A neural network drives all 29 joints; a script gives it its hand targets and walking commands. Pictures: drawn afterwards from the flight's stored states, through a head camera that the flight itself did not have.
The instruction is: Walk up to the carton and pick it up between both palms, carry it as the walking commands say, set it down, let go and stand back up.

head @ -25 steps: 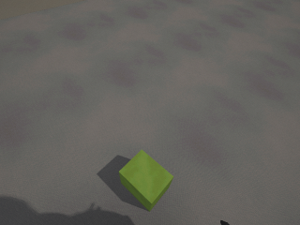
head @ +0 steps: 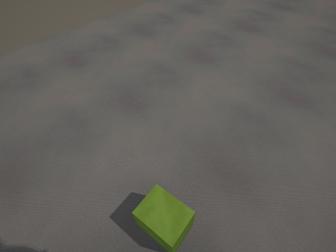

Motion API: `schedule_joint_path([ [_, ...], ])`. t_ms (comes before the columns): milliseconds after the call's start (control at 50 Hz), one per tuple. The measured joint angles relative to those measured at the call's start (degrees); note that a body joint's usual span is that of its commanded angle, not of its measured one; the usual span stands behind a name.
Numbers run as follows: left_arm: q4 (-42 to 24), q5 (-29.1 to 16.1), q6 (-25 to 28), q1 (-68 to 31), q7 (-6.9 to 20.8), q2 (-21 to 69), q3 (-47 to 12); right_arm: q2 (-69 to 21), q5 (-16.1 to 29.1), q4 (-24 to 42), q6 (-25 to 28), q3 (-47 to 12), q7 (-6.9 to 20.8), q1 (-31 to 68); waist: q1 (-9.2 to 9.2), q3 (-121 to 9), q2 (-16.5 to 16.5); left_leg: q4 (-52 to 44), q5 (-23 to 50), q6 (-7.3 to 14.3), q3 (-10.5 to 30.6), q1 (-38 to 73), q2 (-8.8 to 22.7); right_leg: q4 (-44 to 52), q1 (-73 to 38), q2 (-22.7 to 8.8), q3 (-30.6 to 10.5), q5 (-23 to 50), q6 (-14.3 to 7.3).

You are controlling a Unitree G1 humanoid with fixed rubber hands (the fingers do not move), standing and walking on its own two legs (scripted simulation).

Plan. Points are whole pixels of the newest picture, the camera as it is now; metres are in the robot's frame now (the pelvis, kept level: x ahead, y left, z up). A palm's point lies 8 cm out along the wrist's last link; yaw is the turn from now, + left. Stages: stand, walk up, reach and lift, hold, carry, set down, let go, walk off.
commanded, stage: walk up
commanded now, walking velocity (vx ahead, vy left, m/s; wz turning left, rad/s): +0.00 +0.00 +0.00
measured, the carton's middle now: (164, 219) +0.42 +0.05 -0.67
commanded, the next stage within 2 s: none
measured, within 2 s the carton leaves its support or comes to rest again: neither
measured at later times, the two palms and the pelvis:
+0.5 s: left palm out of the picture +0.01 +0.22 -0.14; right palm out of the picture +0.01 -0.23 -0.16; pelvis +0.00 -0.01 -0.01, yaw +6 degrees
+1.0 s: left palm out of the picture -0.08 +0.22 -0.17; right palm out of the picture +0.10 -0.22 -0.12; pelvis -0.02 -0.02 +0.00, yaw +21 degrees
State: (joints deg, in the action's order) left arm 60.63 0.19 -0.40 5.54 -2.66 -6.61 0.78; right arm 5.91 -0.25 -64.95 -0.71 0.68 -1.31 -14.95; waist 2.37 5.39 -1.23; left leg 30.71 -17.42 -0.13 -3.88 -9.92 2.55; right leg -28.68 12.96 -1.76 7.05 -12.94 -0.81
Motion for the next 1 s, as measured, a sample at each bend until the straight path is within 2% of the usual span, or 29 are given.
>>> schedule_joint_path([
  [100,1.35,-0.03,-0.37,1.74,0.46,-1.24,0.48,0.41,-0.45,-1.11,0.38,-0.43,-0.67,0.39,-2.06,-1.45,1.47,-4.99,1.68,0.39,-0.42,2.86,-0.95,4.39,-2.52,-0.51,-0.3,2.17,0.63],
  [200,4.02,0.22,-0.48,5.11,0.74,-2.15,0.64,0.84,-0.62,-1.05,1.31,-0.41,-0.71,0.9,-2.47,-1.9,2.12,-7.45,2.69,0.85,-0.62,4.45,-1.63,6.33,-3.88,-0.98,-0.46,2.95,1.22],
  [280,4.17,1.09,-0.57,8.67,0.4,-2.69,1.33,0.85,-0.34,0.85,0.99,0.31,0.05,1.15,-0.75,-2.42,2.9,-5.19,1.88,1.4,0.16,1.9,-2.25,3.19,-1.35,-1.75,-0.12,1.25,1.75],
  [360,2.86,1.4,-1.07,9.9,-0.33,-4.31,1.45,0.45,-0.7,2.22,1.09,0.89,0.16,1.0,0.73,-1.54,4.3,-1.95,0.76,1.61,1.61,-1.08,-3.39,-6.68,3.57,-0.82,-3.47,-9.68,2.78],
  [420,1.7,1.55,-1.02,9.58,-0.67,-4.99,1.2,0.32,-0.7,2.12,0.64,1.26,-0.39,0.89,1.0,-1.2,4.67,-0.38,0.38,1.02,2.34,-2.93,-3.93,-9.72,5.88,-0.06,-4.45,-12.81,3.01],
  [440,1.13,1.4,-0.78,9.31,-0.8,-4.86,0.98,0.49,-0.58,2.08,0.37,1.5,-0.53,0.8,0.89,-1.01,4.23,0.32,0.15,0.71,2.7,-3.54,-3.87,-8.76,5.89,0.15,-4.23,-10.7,2.61],
  [480,-0.28,1.18,-0.08,8.62,-0.91,-4.03,0.43,1.26,-0.3,2.14,-0.24,2.2,-0.63,0.25,0.45,-0.57,2.25,2.19,-0.56,-0.01,4.07,-4.74,-3.41,-6.03,5.16,0.5,-2.6,-1.63,0.45],
  [500,-0.7,1.11,0.45,8.17,-0.8,-3.37,0.49,1.75,0.1,2.0,-0.64,2.65,-0.64,0.09,0.18,-0.63,1.04,3.82,-0.71,-0.46,4.49,-5.88,-3.07,-5.87,5.11,0.68,-1.62,-1.57,-0.76],
  [540,-1.33,1.02,0.8,6.92,-0.41,-2.17,1.09,2.74,0.43,1.89,-2.15,3.65,-0.57,0.47,-0.16,-0.69,-0.59,14.18,-7.34,-1.38,3.55,-10.33,-2.71,-6.18,5.22,0.15,0.42,-3.54,-2.09],
  [600,-1.88,1.07,0.49,5.61,-0.23,-0.97,1.52,4.59,-0.47,2.17,-3.73,4.3,-0.01,1.94,-0.89,-0.43,-2.0,28.83,-9.93,-2.35,1.73,-15.3,-1.81,-5.58,4.32,-1.03,3.04,-4.09,-2.18],
  [660,-1.26,1.31,0.71,5.38,-0.33,-0.78,1.71,5.76,-0.98,3.17,-4.05,4.29,0.84,4.05,-1.38,-0.83,-1.91,33.42,-8.69,-2.56,1.5,-16.77,-0.99,-4.93,3.79,-2.17,4.94,-3.78,-2.01],
  [720,-0.32,1.76,0.66,6.04,-0.23,-1.33,1.76,5.97,-1.02,5.06,-4.04,4.21,0.84,6.76,-1.96,-1.43,-0.67,29.04,-8.4,-2.33,1.54,-15.01,-0.21,-4.49,4.11,-2.91,5.74,-3.34,-1.96],
  [800,0.69,2.13,0.34,6.77,0.25,-2.45,2.07,5.22,-0.93,7.48,-3.46,3.89,0.25,9.91,-2.29,-1.57,1.51,16.12,-9.28,-1.88,2.11,-10.19,0.3,-5.05,5.42,-3.68,7.1,-3.1,-1.62],
  [820,0.76,2.15,0.11,6.87,0.38,-2.73,2.19,4.96,-0.88,7.94,-3.17,3.76,0.04,10.32,-2.35,-1.52,2.11,12.14,-8.5,-1.71,2.08,-8.67,0.22,-5.84,5.99,-4.05,7.53,-3.37,-1.41],
  [860,0.69,1.88,-0.4,7.27,0.7,-3.29,2.51,4.42,-0.94,8.56,-2.24,3.5,-0.3,10.6,-2.21,-1.44,3.36,3.77,-2.1,-0.91,2.04,-5.49,-0.2,-8.72,7.55,-5.16,8.3,-4.6,-0.78],
  [880,0.47,1.71,-0.87,7.32,0.88,-3.97,2.65,3.61,-1.38,8.55,-1.81,3.51,-0.38,10.66,-2.25,-1.01,4.94,3.9,-1.58,-0.61,1.98,-5.69,-1.15,-11.38,8.68,-5.79,6.89,-6.64,0.24],
  [920,-0.64,2.57,-2.4,7.76,1.08,-5.27,3.21,2.1,-2.3,8.47,-0.85,2.74,-0.9,9.4,-2.63,-1.13,6.59,4.65,-2.59,-0.46,2.43,-6.35,-1.41,-20.72,12.41,-3.94,2.08,-13.28,1.95],
  [960,-2.33,4.27,-4.18,7.73,1.99,-6.81,4.09,0.73,-2.72,7.58,-0.46,1.65,-2.14,6.82,-2.67,-1.53,7.19,4.06,-2.58,-0.96,4.06,-6.45,-0.37,-29.91,15.71,-1.8,0.02,-13.36,3.55],
  [1000,-4.11,4.59,-4.7,7.41,2.82,-8.06,4.5,-0.17,-2.9,6.34,-0.8,1.23,-2.85,3.87,-2.5,-1.8,7.31,3.27,-2.01,-1.67,5.95,-6.44,0.76,-34.17,17.67,-0.8,-1.3,-10.62,4.49],
])
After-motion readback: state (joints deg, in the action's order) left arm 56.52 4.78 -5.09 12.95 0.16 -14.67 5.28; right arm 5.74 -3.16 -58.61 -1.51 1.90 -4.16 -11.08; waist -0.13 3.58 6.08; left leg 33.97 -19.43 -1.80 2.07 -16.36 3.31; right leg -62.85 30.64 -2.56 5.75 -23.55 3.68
